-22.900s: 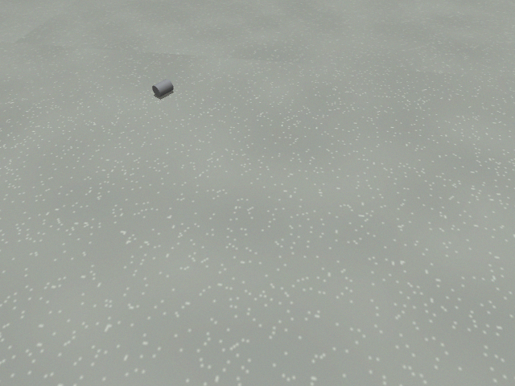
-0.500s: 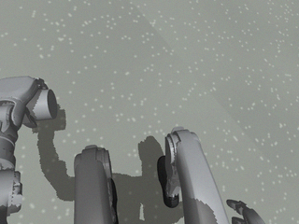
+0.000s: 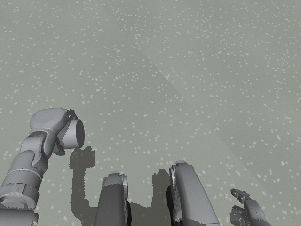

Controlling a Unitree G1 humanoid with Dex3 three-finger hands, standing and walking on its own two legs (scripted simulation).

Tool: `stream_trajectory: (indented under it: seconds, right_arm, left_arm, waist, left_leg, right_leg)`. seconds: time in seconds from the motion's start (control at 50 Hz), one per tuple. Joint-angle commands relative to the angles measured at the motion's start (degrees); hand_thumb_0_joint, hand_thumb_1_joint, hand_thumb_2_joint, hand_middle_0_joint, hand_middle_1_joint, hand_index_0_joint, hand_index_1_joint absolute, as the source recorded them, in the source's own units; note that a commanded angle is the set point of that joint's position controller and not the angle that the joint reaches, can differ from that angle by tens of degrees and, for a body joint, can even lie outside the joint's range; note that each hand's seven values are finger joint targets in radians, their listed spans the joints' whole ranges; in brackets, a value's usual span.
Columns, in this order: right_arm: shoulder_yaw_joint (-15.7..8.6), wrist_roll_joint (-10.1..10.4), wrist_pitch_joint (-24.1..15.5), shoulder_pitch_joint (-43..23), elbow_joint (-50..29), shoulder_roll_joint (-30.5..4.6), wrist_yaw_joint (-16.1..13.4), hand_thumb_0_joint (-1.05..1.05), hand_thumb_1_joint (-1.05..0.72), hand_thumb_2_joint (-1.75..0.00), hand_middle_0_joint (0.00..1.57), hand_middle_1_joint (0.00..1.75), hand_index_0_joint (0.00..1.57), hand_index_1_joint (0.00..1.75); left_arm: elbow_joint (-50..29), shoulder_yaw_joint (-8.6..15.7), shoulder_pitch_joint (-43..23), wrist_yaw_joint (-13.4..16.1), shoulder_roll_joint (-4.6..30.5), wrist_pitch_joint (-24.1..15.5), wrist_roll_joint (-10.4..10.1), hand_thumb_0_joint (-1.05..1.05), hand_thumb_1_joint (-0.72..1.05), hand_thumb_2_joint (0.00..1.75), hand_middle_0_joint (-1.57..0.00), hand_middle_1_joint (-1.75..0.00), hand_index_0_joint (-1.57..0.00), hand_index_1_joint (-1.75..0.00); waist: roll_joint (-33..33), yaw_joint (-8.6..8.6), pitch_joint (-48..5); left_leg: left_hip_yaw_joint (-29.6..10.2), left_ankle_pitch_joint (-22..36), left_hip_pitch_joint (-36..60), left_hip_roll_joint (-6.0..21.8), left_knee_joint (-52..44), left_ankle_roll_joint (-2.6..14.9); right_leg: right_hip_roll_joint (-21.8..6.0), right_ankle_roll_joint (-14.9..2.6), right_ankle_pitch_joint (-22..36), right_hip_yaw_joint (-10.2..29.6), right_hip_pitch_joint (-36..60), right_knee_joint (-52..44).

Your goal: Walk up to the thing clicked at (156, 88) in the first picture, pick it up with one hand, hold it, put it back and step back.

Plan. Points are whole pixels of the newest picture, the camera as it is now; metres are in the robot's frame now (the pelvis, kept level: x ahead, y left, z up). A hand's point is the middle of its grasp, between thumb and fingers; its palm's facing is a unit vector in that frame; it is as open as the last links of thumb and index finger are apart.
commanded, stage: lift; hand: left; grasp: from above
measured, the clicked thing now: (60, 135) +0.39 +0.25 -0.11
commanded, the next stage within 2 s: hold in 0.76 s
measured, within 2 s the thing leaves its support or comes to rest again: neither
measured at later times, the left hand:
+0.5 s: hand (44, 122) +0.36 +0.22 +0.06, palm faces -0.46 -0.05 -0.89, open 11.0 cm
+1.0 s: hand (37, 102) +0.38 +0.21 +0.12, palm faces -0.47 -0.04 -0.88, open 10.9 cm
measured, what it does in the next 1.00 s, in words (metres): rises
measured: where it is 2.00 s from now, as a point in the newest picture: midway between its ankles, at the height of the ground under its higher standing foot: (150, 224)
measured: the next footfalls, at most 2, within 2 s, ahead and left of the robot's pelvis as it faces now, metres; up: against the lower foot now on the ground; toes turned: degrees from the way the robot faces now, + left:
none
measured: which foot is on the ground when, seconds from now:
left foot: down 0.00-1.00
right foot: down 0.00-1.00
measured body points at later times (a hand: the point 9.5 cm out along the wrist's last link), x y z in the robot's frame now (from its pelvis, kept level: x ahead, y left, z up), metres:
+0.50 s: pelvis +0.03 +0.00 +0.14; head +0.10 +0.00 +0.58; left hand +0.38 +0.22 +0.11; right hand +0.11 -0.27 +0.02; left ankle +0.06 +0.11 -0.52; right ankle +0.10 -0.14 -0.52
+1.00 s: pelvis +0.07 -0.01 +0.19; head +0.10 -0.02 +0.64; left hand +0.40 +0.21 +0.17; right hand +0.16 -0.28 +0.07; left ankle +0.06 +0.11 -0.52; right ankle +0.10 -0.14 -0.52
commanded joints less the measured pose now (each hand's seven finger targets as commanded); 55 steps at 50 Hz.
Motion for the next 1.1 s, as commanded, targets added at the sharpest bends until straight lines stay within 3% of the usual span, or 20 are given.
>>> stream_trajectory:
  seconds: [0.0,0.06,0.08,0.16,0.22,0.32,0.36,0.42,0.46,0.5,0.58,0.68,0.78,0.82,0.86,0.92,0.96,1.0,1.04,1.08]
  right_arm:
    - [-3.5,1.0,-1.7,6.3,-2.5,-9.8,-2.1,0.0,-0.89,-0.9,0.2,0.3,0.2,0.3]
    - [-2.8,1.3,-2.5,6.4,-2.2,-8.6,-2.9,0.0,-0.89,-0.9,0.2,0.3,0.2,0.3]
    - [-2.9,1.4,-2.8,5.8,-1.9,-8.7,-3.1,0.0,-0.89,-0.9,0.2,0.3,0.2,0.3]
    - [-2.6,1.5,-4.0,6.6,-1.1,-7.9,-3.7,0.0,-0.9,-0.9,0.2,0.3,0.2,0.3]
    - [-2.7,1.5,-4.7,6.6,-0.6,-8.1,-3.8,0.0,-0.9,-0.9,0.2,0.3,0.2,0.3]
    - [-2.7,1.2,-5.4,7.3,0.0,-7.6,-3.9,0.0,-0.9,-0.9,0.2,0.3,0.2,0.3]
    - [-2.9,1.2,-5.4,7.3,0.3,-7.9,-3.9,0.0,-0.9,-0.9,0.2,0.3,0.2,0.3]
    - [-2.8,1.1,-5.5,6.9,0.2,-7.7,-3.7,0.0,-0.89,-0.9,0.2,0.3,0.2,0.3]
    - [-2.9,1.1,-5.4,6.5,0.1,-7.8,-3.6,0.0,-0.89,-0.9,0.2,0.3,0.2,0.3]
    - [-2.9,1.1,-5.3,6.4,-0.1,-7.7,-3.4,0.0,-0.89,-0.9,0.2,0.3,0.2,0.3]
    - [-3.2,1.2,-5.1,6.5,-0.6,-7.8,-3.4,0.0,-0.89,-0.9,0.2,0.3,0.2,0.3]
    - [-3.3,1.5,-4.6,6.7,-0.6,-7.7,-3.5,0.0,-0.89,-0.9,0.2,0.3,0.2,0.3]
    - [-3.4,1.6,-4.3,6.4,-0.6,-7.7,-3.6,0.0,-0.89,-0.9,0.2,0.3,0.2,0.3]
    - [-3.7,1.6,-4.1,6.0,-0.9,-7.9,-3.8,0.0,-0.89,-0.89,0.2,0.3,0.2,0.3]
    - [-3.5,1.6,-4.1,6.1,-0.9,-7.5,-3.7,0.0,-0.89,-0.89,0.2,0.3,0.2,0.3]
    - [-3.7,1.7,-3.8,5.4,-1.0,-7.8,-3.7,0.0,-0.89,-0.89,0.2,0.3,0.2,0.3]
    - [-3.7,1.7,-3.6,5.0,-1.3,-7.8,-3.7,0.0,-0.89,-0.89,0.2,0.3,0.2,0.3]
    - [-3.5,1.8,-3.5,4.8,-1.5,-7.5,-3.6,0.0,-0.89,-0.89,0.2,0.3,0.2,0.3]
    - [-3.7,1.8,-3.3,4.7,-1.6,-7.8,-3.7,0.0,-0.89,-0.89,0.2,0.3,0.2,0.3]
    - [-3.7,1.9,-3.1,4.7,-2.0,-7.7,-3.5,0.0,-0.89,-0.89,0.2,0.3,0.2,0.3]
  left_arm:
    - [-11.6,6.1,-15.2,2.5,14.9,0.7,-1.5,0.0,0.81,0.91,-1.31,-0.36,-1.2,-0.47]
    - [-11.1,3.1,-14.3,2.7,11.2,0.7,-1.2,0.0,0.82,0.89,-1.3,-0.38,-1.21,-0.48]
    - [-10.3,3.9,-14.0,3.0,12.0,0.8,-1.4,0.0,0.81,0.88,-1.29,-0.37,-1.2,-0.47]
    - [-7.8,1.3,-12.4,3.7,8.8,0.8,-0.9,0.0,0.77,0.85,-1.27,-0.38,-1.18,-0.48]
    - [-6.9,1.1,-12.1,4.8,8.0,1.0,-0.8,0.0,0.73,0.83,-1.24,-0.37,-1.15,-0.47]
    - [-7.2,-0.5,-15.1,6.4,6.4,1.6,-0.4,0.0,0.73,0.84,-1.24,-0.38,-1.15,-0.48]
    - [-4.8,0.6,-13.8,7.0,7.7,2.2,-0.1,0.0,0.74,0.84,-1.24,-0.4,-1.15,-0.49]
    - [-4.3,-0.4,-14.9,7.3,6.2,2.7,-0.3,0.0,0.75,0.85,-1.25,-0.39,-1.16,-0.49]
    - [-4.0,0.1,-14.2,7.4,7.0,2.9,-0.3,0.0,0.77,0.84,-1.26,-0.38,-1.17,-0.47]
    - [-2.8,-0.8,-12.4,7.1,5.3,3.3,-0.3,0.0,0.77,0.83,-1.26,-0.37,-1.17,-0.47]
    - [-5.2,-0.6,-12.2,6.7,5.8,3.9,-0.7,0.0,0.74,0.8,-1.22,-0.38,-1.14,-0.46]
    - [-5.7,-1.8,-11.5,5.7,4.0,4.2,-1.3,0.0,0.78,0.82,-1.25,-0.39,-1.17,-0.47]
    - [-6.5,-2.1,-11.4,5.0,3.8,4.2,-1.0,0.0,0.81,0.82,-1.27,-0.39,-1.2,-0.47]
    - [-8.2,-1.4,-12.9,4.9,5.2,3.9,-1.0,0.0,0.82,0.83,-1.28,-0.4,-1.21,-0.47]
    - [-8.4,-2.1,-12.5,4.7,3.6,3.9,-0.9,0.0,0.83,0.82,-1.26,-0.41,-1.2,-0.48]
    - [-6.8,-1.9,-11.0,4.1,4.6,4.0,0.1,0.0,0.83,0.82,-1.28,-0.39,-1.21,-0.46]
    - [-8.8,-1.8,-13.0,3.4,5.2,3.7,-0.3,0.0,0.85,0.85,-1.3,-0.4,-1.23,-0.48]
    - [-8.5,-2.7,-11.6,2.8,3.5,3.8,-0.7,0.0,0.84,0.87,-1.3,-0.39,-1.22,-0.47]
    - [-9.2,-1.7,-11.0,2.3,4.9,3.8,-0.8,0.0,0.87,0.88,-1.31,-0.41,-1.23,-0.49]
    - [-9.0,-2.8,-9.3,1.4,3.5,3.8,-0.8,0.0,0.83,0.9,-1.3,-0.39,-1.21,-0.48]
  waist:
    - [6.2,0.54,-26.5]
    - [4.5,-0.31,-23.0]
    - [3.8,0.34,-22.3]
    - [3.1,0.36,-19.5]
    - [4.5,1.3,-18.1]
    - [3.6,1.23,-16.7]
    - [2.5,1.76,-15.7]
    - [2.7,1.69,-13.9]
    - [2.1,2.24,-13.0]
    - [1.1,2.27,-11.7]
    - [1.3,3.33,-14.4]
    - [-0.9,2.81,-12.3]
    - [-0.1,3.02,-11.3]
    - [0.4,3.3,-12.3]
    - [0.6,3.06,-10.9]
    - [-0.7,3.27,-10.5]
    - [0.0,3.69,-10.5]
    - [-0.9,3.64,-9.8]
    - [-0.6,3.9,-10.9]
    - [-1.3,3.98,-10.1]
  left_leg:
    - [-2.2,9.2,27.8,-0.1,-24.8,-0.38]
    - [-1.6,9.1,30.6,0.0,-28.4,-0.26]
    - [-1.8,8.3,31.4,0.1,-29.9,-0.19]
    - [-1.1,12.1,36.1,0.1,-33.9,-0.45]
    - [-1.6,12.6,40.4,0.5,-38.2,-0.85]
    - [-0.1,15.4,45.5,-0.1,-42.7,-0.75]
    - [0.6,16.7,47.4,-0.2,-44.3,-0.68]
    - [0.8,17.4,50.3,-0.1,-47.4,-0.81]
    - [0.8,17.5,51.8,-0.2,-49.3,-0.84]
    - [1.1,17.9,52.9,-0.4,-50.6,-0.83]
    - [1.9,23.0,57.3,-0.7,-52.3,-0.91]
    - [2.5,25.2,59.7,-0.8,-55.0,-0.6]
    - [2.9,28.1,63.0,-0.9,-57.5,-0.89]
    - [2.8,29.2,65.2,-0.9,-58.5,-1.02]
    - [2.9,29.9,65.4,-0.9,-59.3,-1.16]
    - [3.2,31.6,66.7,-1.1,-60.0,-0.91]
    - [3.4,31.9,67.3,-1.3,-60.8,-0.9]
    - [3.5,32.1,67.8,-1.4,-61.6,-0.76]
    - [3.7,34.4,69.0,-1.5,-61.9,-0.82]
    - [3.4,36.8,69.6,-1.2,-62.4,-0.93]
  right_leg:
    - [2.7,-2.94,6.5,-0.7,24.3,-16.3]
    - [3.2,-2.88,6.3,-0.1,28.7,-21.3]
    - [3.1,-2.75,5.8,0.0,29.8,-22.7]
    - [3.5,-3.05,8.2,0.7,34.5,-27.9]
    - [3.7,-3.07,8.9,0.6,37.4,-30.9]
    - [4.0,-3.0,11.2,1.0,44.0,-36.9]
    - [3.9,-2.94,12.1,1.1,46.5,-39.1]
    - [3.9,-2.8,12.7,1.1,49.1,-41.8]
    - [3.9,-2.7,12.7,1.2,50.8,-43.6]
    - [3.9,-2.69,13.0,1.3,52.2,-45.3]
    - [3.8,-2.82,17.1,1.6,57.2,-47.6]
    - [3.7,-2.66,19.6,2.0,60.4,-51.2]
    - [3.7,-2.81,21.8,2.1,62.8,-53.3]
    - [3.7,-2.78,22.5,1.9,64.1,-54.2]
    - [3.8,-2.82,23.0,1.9,64.4,-54.7]
    - [3.6,-2.76,25.0,2.3,66.1,-56.0]
    - [3.6,-2.61,25.4,2.4,67.7,-56.8]
    - [3.5,-2.56,25.9,2.7,68.7,-57.5]
    - [3.5,-2.48,28.0,2.7,70.3,-57.7]
    - [3.7,-2.6,29.9,2.2,70.6,-57.5]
